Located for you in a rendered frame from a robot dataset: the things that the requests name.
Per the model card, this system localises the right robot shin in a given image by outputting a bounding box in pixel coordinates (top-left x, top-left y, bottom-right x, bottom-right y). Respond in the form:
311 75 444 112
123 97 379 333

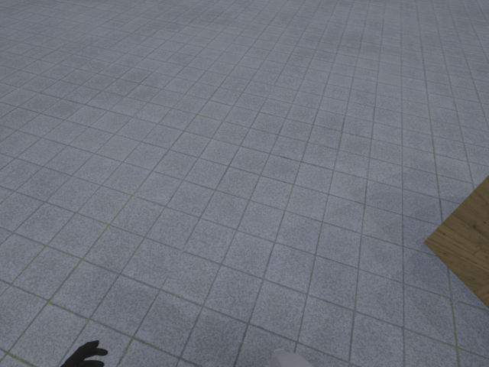
271 349 286 359

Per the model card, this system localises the pedestal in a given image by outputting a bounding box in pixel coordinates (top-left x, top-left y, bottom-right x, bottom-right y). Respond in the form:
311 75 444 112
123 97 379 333
424 175 489 308

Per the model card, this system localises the robot left hand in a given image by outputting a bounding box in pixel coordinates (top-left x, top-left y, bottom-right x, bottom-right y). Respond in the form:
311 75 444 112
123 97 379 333
61 340 108 367

